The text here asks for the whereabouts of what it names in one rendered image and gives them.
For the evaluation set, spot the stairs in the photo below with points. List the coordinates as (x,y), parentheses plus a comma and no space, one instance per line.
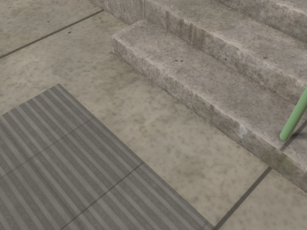
(239,64)

